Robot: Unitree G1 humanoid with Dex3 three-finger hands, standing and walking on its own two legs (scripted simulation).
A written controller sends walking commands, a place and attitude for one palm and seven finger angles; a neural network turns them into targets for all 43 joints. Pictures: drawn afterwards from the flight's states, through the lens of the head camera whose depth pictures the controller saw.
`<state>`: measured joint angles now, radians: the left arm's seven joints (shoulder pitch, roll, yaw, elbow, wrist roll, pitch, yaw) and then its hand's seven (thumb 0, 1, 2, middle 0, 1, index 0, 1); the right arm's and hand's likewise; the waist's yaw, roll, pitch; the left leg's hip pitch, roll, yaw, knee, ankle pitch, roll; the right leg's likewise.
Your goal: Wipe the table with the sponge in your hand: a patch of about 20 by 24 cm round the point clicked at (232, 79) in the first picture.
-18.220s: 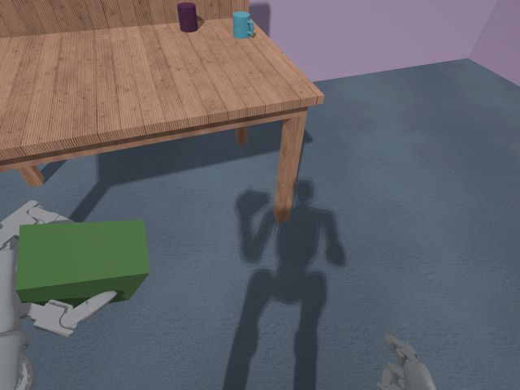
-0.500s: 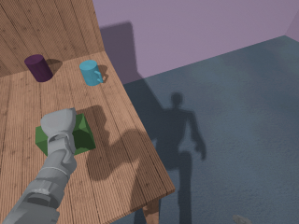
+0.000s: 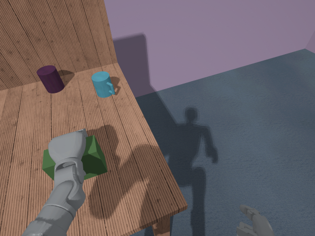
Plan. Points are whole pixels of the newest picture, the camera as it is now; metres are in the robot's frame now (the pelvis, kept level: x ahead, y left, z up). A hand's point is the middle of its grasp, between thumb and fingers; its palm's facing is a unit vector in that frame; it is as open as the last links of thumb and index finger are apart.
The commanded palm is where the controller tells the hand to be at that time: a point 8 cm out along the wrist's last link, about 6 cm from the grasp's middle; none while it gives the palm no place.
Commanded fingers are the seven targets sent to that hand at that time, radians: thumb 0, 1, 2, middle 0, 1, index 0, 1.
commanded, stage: wipe back along the middle lane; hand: left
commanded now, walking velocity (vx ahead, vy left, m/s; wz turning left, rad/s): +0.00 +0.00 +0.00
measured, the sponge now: (79, 164) +0.31 +0.27 -0.01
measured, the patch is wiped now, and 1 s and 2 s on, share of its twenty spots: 0.85 1.00 1.00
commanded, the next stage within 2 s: slide across to the third lane in 0.90 s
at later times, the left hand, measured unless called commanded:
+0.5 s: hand (75, 171) +0.27 +0.25 +0.03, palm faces +0.01 -0.05 -1.00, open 9.9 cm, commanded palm +0.22 +0.23 +0.05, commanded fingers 0.00 0.10 1.30 -1.20 -1.60 -1.20 -1.60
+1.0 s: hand (77, 189) +0.22 +0.22 +0.03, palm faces +0.02 -0.08 -1.00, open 9.9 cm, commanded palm +0.18 +0.20 +0.06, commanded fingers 0.00 0.10 1.30 -1.20 -1.60 -1.20 -1.60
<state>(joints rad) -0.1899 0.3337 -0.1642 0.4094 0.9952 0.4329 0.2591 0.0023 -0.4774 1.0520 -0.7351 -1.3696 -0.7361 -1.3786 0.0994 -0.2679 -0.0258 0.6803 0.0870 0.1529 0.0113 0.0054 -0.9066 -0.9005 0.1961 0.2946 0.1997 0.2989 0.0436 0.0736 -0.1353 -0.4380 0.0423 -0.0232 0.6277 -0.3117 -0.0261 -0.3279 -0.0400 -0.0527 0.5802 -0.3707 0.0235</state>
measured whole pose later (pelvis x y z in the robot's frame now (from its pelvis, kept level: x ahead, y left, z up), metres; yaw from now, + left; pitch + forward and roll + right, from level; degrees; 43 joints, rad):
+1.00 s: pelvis -0.01 -0.01 +0.00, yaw +0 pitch +3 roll +0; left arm 0.17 0.29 -0.26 0.02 1.02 0.49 0.24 0.02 -0.46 1.05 -0.71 -1.38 -0.72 -1.39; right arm 0.05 -0.25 -0.01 0.64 0.09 0.13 0.03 0.01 -0.91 -0.90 0.20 0.29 0.20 0.30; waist 0.09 0.10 -0.12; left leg -0.37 0.05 -0.02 0.64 -0.31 -0.04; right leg -0.27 -0.04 -0.05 0.62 -0.39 0.01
